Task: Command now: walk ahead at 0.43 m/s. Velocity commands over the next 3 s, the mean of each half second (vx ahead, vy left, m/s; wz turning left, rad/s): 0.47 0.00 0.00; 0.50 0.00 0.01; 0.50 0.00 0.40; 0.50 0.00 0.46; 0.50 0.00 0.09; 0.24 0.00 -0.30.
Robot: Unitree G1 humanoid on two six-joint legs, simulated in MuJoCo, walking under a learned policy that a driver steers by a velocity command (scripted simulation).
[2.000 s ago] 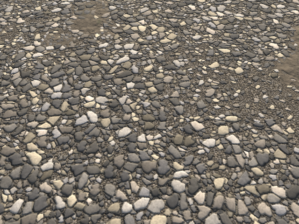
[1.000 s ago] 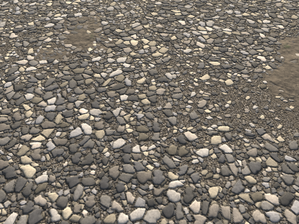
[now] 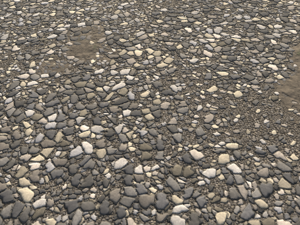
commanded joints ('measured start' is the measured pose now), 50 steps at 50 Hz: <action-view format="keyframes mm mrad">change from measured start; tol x32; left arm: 1 94 87 5 -4 -2 -20 3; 34 -559 72 16 -285 0 32 -44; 41 14 304 102 -146 47 3 -9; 50 -134 128 48 -108 -3 -32 -11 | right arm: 1 -93 -27 -3 -76 1 -3 7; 50 130 -7 -7 -71 2 7 -6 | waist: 1 -3 -108 135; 14 -132 203 -277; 50 -62 -70 69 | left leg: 1 -264 13 31 -4 63 -19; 12 498 -72 62 -519 159 102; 14 841 394 -751 -715 -109 294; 20 301 195 -269 -860 168 170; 38 642 173 -45 -566 1012 92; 40 366 108 4 -113 633 62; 41 -12 -89 49 293 -185 16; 50 -56 57 -64 102 41 -7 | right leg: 1 78 -244 188 -127 405 -95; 11 61 -243 55 242 1076 -51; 14 -513 40 12 1115 -210 -5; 15 -604 -39 89 1150 -131 -27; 35 -594 -87 -85 309 231 0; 39 -151 -13 -95 172 174 -83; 41 389 -510 619 91 85 -306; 50 -149 -272 116 -142 323 -124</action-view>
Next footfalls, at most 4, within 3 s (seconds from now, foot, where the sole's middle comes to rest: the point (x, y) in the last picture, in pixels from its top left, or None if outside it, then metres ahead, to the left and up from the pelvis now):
0.24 left None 0.30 0.08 -0.78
0.80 right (182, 205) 0.62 -0.07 -0.78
1.34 left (145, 155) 0.89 0.10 -0.78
1.90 right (151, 105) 1.26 0.08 -0.78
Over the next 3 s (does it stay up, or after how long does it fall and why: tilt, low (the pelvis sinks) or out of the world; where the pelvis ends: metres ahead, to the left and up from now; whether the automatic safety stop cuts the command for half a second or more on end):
stays up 1.47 0.33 -0.02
